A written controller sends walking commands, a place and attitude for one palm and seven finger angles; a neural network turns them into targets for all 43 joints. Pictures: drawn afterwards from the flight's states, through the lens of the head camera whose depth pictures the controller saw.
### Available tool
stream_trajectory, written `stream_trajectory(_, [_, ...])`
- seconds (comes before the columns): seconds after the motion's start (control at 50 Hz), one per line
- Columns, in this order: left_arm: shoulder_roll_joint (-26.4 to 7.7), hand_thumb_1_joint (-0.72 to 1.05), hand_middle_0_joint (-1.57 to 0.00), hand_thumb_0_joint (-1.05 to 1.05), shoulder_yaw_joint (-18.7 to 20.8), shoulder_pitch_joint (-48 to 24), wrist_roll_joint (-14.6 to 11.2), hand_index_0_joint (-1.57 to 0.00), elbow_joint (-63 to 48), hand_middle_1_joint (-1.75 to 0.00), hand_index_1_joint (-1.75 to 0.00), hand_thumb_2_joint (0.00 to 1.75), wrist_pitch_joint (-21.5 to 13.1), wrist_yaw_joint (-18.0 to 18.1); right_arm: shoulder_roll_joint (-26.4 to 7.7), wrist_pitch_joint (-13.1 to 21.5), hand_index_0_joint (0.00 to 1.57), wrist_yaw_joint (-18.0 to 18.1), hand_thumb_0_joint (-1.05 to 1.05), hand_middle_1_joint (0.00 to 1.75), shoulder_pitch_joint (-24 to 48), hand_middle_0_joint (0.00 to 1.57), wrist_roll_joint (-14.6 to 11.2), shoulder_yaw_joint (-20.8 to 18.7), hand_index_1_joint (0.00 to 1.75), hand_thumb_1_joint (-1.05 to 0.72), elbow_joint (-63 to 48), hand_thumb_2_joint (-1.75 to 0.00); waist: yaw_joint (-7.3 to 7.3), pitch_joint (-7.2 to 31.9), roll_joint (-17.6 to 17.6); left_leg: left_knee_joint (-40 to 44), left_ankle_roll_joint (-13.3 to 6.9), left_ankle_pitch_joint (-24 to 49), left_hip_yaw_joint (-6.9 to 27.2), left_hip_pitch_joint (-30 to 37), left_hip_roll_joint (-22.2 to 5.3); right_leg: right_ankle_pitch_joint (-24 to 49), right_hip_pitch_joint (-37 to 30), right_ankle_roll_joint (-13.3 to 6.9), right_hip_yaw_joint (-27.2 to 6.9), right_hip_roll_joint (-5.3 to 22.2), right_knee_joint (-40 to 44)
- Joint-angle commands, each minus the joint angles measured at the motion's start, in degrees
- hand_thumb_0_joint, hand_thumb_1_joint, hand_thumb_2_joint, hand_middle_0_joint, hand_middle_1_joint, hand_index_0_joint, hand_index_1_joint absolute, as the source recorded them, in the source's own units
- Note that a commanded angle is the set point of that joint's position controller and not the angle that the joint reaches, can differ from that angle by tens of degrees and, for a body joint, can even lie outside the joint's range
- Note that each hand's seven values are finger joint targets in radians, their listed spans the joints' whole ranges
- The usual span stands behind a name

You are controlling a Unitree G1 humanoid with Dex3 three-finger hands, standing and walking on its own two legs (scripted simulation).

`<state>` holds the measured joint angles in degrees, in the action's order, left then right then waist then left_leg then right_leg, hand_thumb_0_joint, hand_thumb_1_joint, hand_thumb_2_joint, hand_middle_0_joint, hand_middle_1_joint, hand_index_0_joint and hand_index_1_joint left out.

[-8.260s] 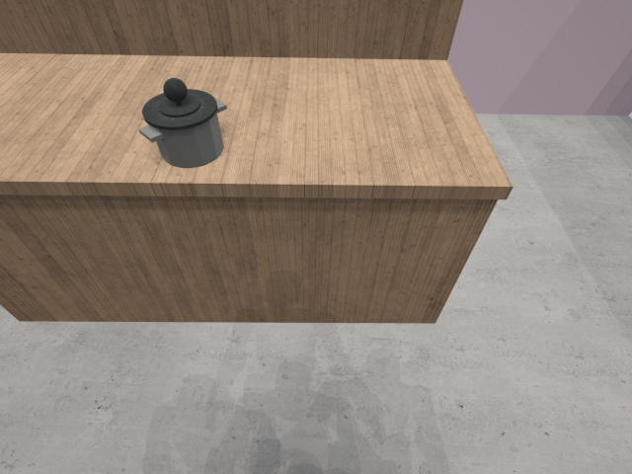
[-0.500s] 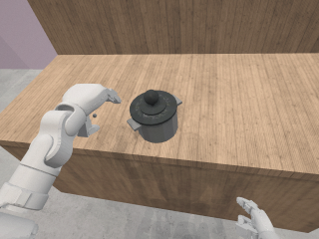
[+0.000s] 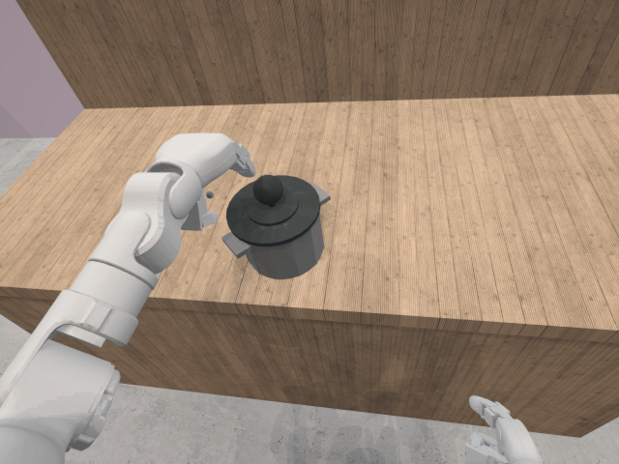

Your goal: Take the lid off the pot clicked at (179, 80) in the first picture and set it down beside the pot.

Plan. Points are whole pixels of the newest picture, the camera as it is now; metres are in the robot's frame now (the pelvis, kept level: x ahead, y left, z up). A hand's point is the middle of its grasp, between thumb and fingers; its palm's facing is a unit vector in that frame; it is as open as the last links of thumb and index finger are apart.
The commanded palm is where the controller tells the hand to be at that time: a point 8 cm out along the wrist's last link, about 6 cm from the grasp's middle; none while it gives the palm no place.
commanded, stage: move the open hand above the knob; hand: left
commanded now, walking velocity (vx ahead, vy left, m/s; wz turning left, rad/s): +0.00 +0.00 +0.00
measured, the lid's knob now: (268, 189) +0.51 +0.09 +0.07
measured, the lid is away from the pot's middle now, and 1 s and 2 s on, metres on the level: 0.00 0.00 0.00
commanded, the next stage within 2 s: lower the open fingers around the knob in 1.18 s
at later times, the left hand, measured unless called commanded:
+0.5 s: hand (255, 158) +0.49 +0.08 +0.15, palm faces -0.27 +0.01 -0.96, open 10.3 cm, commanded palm +0.48 +0.09 +0.21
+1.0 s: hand (249, 160) +0.48 +0.09 +0.15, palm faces -0.24 +0.02 -0.97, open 10.3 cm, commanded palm +0.46 +0.09 +0.21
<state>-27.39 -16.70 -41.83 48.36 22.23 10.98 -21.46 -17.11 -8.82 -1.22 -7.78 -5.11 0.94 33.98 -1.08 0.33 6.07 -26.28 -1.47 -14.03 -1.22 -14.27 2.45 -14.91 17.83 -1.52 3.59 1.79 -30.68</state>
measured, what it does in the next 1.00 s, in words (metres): stands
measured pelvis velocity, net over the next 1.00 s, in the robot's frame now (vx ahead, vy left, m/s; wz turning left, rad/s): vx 0.02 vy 0.02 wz -0.01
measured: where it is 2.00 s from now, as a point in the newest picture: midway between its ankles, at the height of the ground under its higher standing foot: outside the picture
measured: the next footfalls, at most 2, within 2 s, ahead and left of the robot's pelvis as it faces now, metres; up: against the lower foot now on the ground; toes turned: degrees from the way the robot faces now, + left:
none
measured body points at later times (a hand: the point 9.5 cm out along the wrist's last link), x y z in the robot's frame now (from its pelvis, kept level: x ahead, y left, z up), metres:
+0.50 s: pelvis +0.01 +0.01 +0.00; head +0.05 -0.04 +0.45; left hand +0.49 +0.08 +0.21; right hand +0.10 -0.25 -0.14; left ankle +0.00 +0.11 -0.74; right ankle +0.01 -0.10 -0.74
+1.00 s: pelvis +0.02 +0.02 +0.00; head +0.04 -0.02 +0.45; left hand +0.49 +0.09 +0.21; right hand +0.14 -0.22 -0.13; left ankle +0.00 +0.11 -0.74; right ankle +0.01 -0.10 -0.74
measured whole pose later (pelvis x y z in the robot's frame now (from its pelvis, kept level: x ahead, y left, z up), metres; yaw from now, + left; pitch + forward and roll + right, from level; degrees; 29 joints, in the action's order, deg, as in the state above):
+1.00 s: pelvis +0.02 +0.02 +0.00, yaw -1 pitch +6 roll +1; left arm -17.1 -21.9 -60.2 50.5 44.9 15.1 -17.5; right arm -15.0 -7.6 -0.5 -10.6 -4.0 0.7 37.3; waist -2.8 2.9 4.8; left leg -25.1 -3.2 -14.3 -2.5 -17.0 3.6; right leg -14.6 20.8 0.1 2.1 2.8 -29.4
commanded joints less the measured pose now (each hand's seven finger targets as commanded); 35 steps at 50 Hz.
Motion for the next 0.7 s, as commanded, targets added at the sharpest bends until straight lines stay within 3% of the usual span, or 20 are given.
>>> stream_trajectory(0.0, [-11.8,-0.33,-0.82,0.00,7.6,-30.7,1.6,-0.82,-5.7,-0.08,-0.08,1.43,0.9,3.3,-4.8,2.0,0.20,0.1,0.00,0.30,5.4,0.20,0.1,-1.6,0.30,-0.90,-7.7,-0.90,-0.44,21.0,-8.5,1.6,-2.0,12.3,1.4,2.8,0.8,18.4,-11.1,0.2,-3.0,0.1,3.2])
stream_trajectory(0.02, [-14.0,-0.33,-0.82,0.00,9.5,-30.8,1.6,-0.82,-5.0,-0.08,-0.08,1.43,0.6,3.5,-5.2,2.0,0.20,0.2,0.00,0.30,5.1,0.20,0.2,-1.6,0.30,-0.90,-7.7,-0.90,-0.36,21.8,-9.1,1.1,-2.1,12.2,1.5,2.3,0.7,18.7,-11.8,0.2,-3.4,0.2,3.1])
stream_trajectory(0.08, [-8.2,-0.33,-0.82,0.00,4.3,-35.2,2.1,-0.82,0.5,-0.08,-0.08,1.43,1.6,3.4,-4.7,1.7,0.20,0.6,0.00,0.30,4.3,0.20,0.0,-1.4,0.30,-0.90,-6.5,-0.90,-1.64,19.9,-8.7,1.8,-2.0,10.9,1.2,2.1,0.7,17.1,-9.2,0.3,-2.7,0.0,3.3])
stream_trajectory(0.12, [-9.6,-0.33,-0.82,0.00,5.7,-37.8,1.9,-0.82,0.1,-0.08,-0.08,1.43,1.3,3.8,-5.0,1.8,0.20,0.7,0.00,0.30,3.4,0.20,0.3,-1.6,0.30,-0.90,-6.4,-0.90,-1.74,22.0,-9.4,1.4,-2.3,11.2,1.6,2.7,0.7,17.7,-9.9,0.1,-3.0,0.0,3.2])
stream_trajectory(0.16, [-7.4,-0.33,-0.82,0.00,3.9,-40.3,2.3,-0.82,3.5,-0.08,-0.08,1.43,1.6,3.9,-4.5,1.9,0.20,1.1,0.00,0.30,2.6,0.20,0.4,-1.6,0.30,-0.90,-5.7,-0.90,-2.34,22.1,-9.4,1.7,-2.4,11.2,1.4,2.9,0.8,18.0,-9.5,0.3,-2.9,-0.1,3.3])
stream_trajectory(0.2, [-7.4,-0.33,-0.82,0.00,4.2,-42.3,2.5,-0.82,6.2,-0.08,-0.08,1.43,1.7,4.3,-4.6,2.1,0.20,1.4,0.00,0.30,1.6,0.20,0.6,-1.5,0.30,-0.90,-5.1,-0.90,-2.27,22.9,-8.9,1.9,-2.3,11.7,1.4,2.8,0.8,18.7,-9.8,0.2,-3.0,-0.1,3.1])
stream_trajectory(0.22, [-8.8,-0.33,-0.82,0.00,6.1,-41.6,2.1,-0.82,7.4,-0.08,-0.08,1.43,1.4,4.5,-5.0,2.1,0.20,1.4,0.00,0.30,0.8,0.20,0.7,-1.8,0.30,-0.90,-4.9,-0.90,-2.33,22.7,-11.5,1.5,-2.5,11.8,1.5,1.9,0.7,19.6,-10.4,0.3,-3.2,0.0,3.4])
stream_trajectory(0.24, [-9.2,-0.33,-0.82,0.00,6.1,-42.3,2.6,-0.82,9.9,-0.08,-0.08,1.43,1.4,4.6,-5.0,2.1,0.20,1.6,0.00,0.30,0.9,0.20,0.8,-1.5,0.30,-0.90,-4.6,-0.90,-2.30,23.2,-11.7,2.0,-2.5,11.3,1.0,1.4,0.7,19.3,-11.0,0.5,-3.4,-0.1,3.4])
stream_trajectory(0.28, [-6.3,-0.33,-0.82,0.00,3.7,-44.0,2.9,-0.82,12.6,-0.08,-0.08,1.43,1.6,4.8,-4.8,2.1,0.20,1.9,0.00,0.30,0.1,0.20,0.8,-1.4,0.30,-0.90,-4.1,-0.90,-2.74,21.9,-10.9,2.3,-2.4,11.6,0.8,1.1,0.7,19.9,-9.9,0.4,-3.1,0.0,3.3])
stream_trajectory(0.34, [-5.9,-0.33,-0.82,0.00,3.6,-47.7,3.3,-0.82,11.5,-0.08,-0.08,1.43,1.3,5.2,-4.8,2.3,0.20,1.7,0.00,0.30,-0.8,0.20,1.1,-1.9,0.30,-0.90,-3.8,-0.90,-3.15,25.3,-8.6,1.6,-2.6,14.2,1.0,3.4,0.5,21.8,-9.7,0.1,-3.3,-0.2,2.9])
stream_trajectory(0.4, [-4.8,-0.33,-0.82,0.00,3.4,-48.5,3.2,-0.82,15.1,-0.08,-0.08,1.43,1.9,5.6,-4.9,2.6,0.20,1.8,0.00,0.30,-2.4,0.20,1.2,-2.0,0.30,-0.90,-2.9,-0.90,-3.45,24.9,-9.5,1.7,-2.6,15.5,1.2,3.5,0.4,22.8,-8.8,0.1,-2.9,-0.5,2.9])
stream_trajectory(0.42, [-5.5,-0.33,-0.82,0.00,4.6,-48.7,2.9,-0.82,15.3,-0.08,-0.08,1.43,1.6,5.8,-5.3,2.6,0.20,1.8,0.00,0.30,-3.2,0.20,1.3,-2.2,0.30,-0.90,-2.7,-0.90,-3.54,25.3,-11.3,1.4,-2.7,16.3,1.4,3.0,0.3,23.8,-9.3,0.0,-2.9,-0.5,3.0])
stream_trajectory(0.44, [-5.5,-0.33,-0.82,0.00,4.2,-50.9,3.2,-0.82,13.6,-0.08,-0.08,1.43,1.5,6.0,-5.1,2.8,0.20,1.8,0.00,0.30,-2.9,0.20,1.5,-2.2,0.30,-0.90,-2.8,-0.90,-3.48,27.3,-10.7,1.6,-2.8,17.0,1.1,4.0,0.2,24.7,-10.0,0.2,-3.1,-0.5,2.8])
stream_trajectory(0.46, [-5.6,-0.33,-0.82,0.00,4.4,-50.7,3.5,-0.82,13.6,-0.08,-0.08,1.43,1.6,6.2,-4.9,3.1,0.20,1.8,0.00,0.30,-3.1,0.20,1.5,-2.3,0.30,-0.90,-2.9,-0.90,-3.23,28.2,-9.3,1.2,-2.8,18.5,1.1,4.5,0.2,25.8,-10.3,0.0,-3.3,-0.4,2.5])
stream_trajectory(0.5, [-2.8,-0.33,-0.82,0.00,2.9,-47.6,4.0,-0.82,18.2,-0.08,-0.08,1.43,2.5,6.5,-4.9,2.9,0.20,1.5,0.00,0.30,-3.7,0.20,1.5,-2.1,0.30,-0.90,-2.1,-0.90,-3.15,25.4,-9.6,1.6,-2.5,18.8,1.2,3.8,-0.1,24.7,-8.1,-0.1,-2.4,-0.7,2.4])
stream_trajectory(0.52, [-4.5,-0.33,-0.82,0.00,4.9,-46.1,3.7,-0.82,18.9,-0.08,-0.08,1.43,2.3,6.8,-5.5,2.7,0.20,1.4,0.00,0.30,-4.2,0.20,1.6,-2.4,0.30,-0.90,-2.1,-0.90,-2.85,25.2,-10.9,1.4,-2.5,19.5,1.4,3.4,-0.2,25.2,-8.4,-0.2,-2.5,-0.7,2.5])
stream_trajectory(0.6, [-3.5,-0.33,-0.82,0.00,3.1,-50.1,4.4,-0.82,12.4,-0.08,-0.08,1.43,2.4,7.2,-4.7,3.0,0.20,1.1,0.00,0.30,-3.0,0.20,1.7,-2.3,0.30,-0.90,-3.2,-0.90,-2.62,29.1,-7.8,1.5,-2.7,22.0,1.6,6.3,-0.5,26.0,-9.0,-0.2,-2.7,-0.5,2.1])
stream_trajectory(0.62, [-5.0,-0.33,-0.82,0.00,4.6,-50.3,4.1,-0.82,9.6,-0.08,-0.08,1.43,1.8,7.4,-4.8,3.3,0.20,0.9,0.00,0.30,-3.0,0.20,1.8,-2.6,0.30,-0.90,-3.7,-0.90,-2.43,30.6,-7.9,0.7,-2.9,25.1,2.3,7.6,-0.7,26.9,-9.2,-0.4,-2.9,-0.5,1.9])
stream_trajectory(0.66, [-2.9,-0.33,-0.82,0.00,3.4,-46.5,4.2,-0.82,14.5,-0.08,-0.08,1.43,3.1,7.3,-4.6,3.1,0.20,0.7,0.00,0.30,-3.2,0.20,1.6,-2.6,0.30,-0.90,-3.1,-0.90,-2.66,27.4,-9.3,1.0,-2.7,23.9,1.9,7.0,-0.8,25.6,-7.7,-0.1,-2.2,-0.9,2.3])
stream_trajectory(0.68, [-4.9,-0.33,-0.82,0.00,5.2,-45.7,4.2,-0.82,15.9,-0.08,-0.08,1.43,3.7,7.5,-5.1,2.9,0.20,0.7,0.00,0.30,-3.3,0.20,1.6,-2.3,0.30,-0.90,-2.6,-0.90,-2.30,26.0,-11.0,1.6,-2.5,21.9,1.6,5.4,-0.9,24.9,-8.1,-0.1,-2.0,-1.0,2.5])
